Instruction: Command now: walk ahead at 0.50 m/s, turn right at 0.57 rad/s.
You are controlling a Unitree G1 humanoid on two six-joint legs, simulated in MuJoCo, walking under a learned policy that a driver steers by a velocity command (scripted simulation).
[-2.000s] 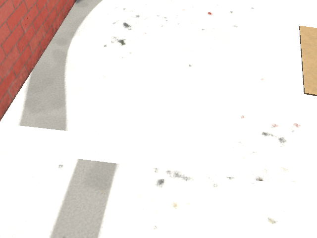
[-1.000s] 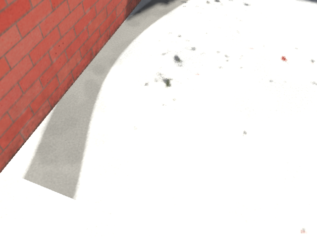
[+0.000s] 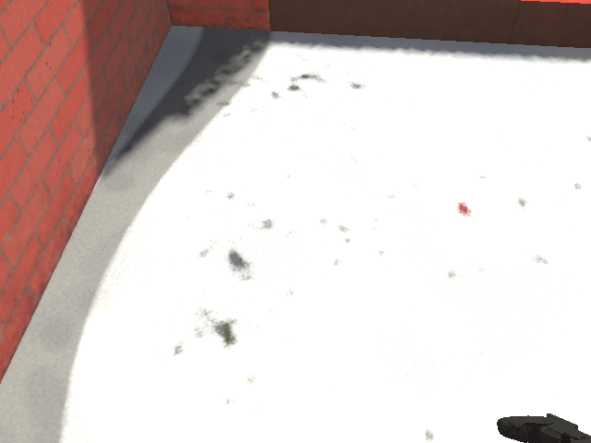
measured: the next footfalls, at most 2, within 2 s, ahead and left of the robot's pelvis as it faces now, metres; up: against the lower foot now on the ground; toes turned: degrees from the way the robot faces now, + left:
left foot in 0.04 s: +0.20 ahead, +0.12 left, +0.00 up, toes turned -4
right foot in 0.56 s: +0.41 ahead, -0.14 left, +0.00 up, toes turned -20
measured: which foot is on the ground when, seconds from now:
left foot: up 0.00-0.02, down 0.04-0.56, up 0.58-0.96, down 0.98-1.00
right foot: down 0.00-0.04, up 0.06-0.54, down 0.56-1.00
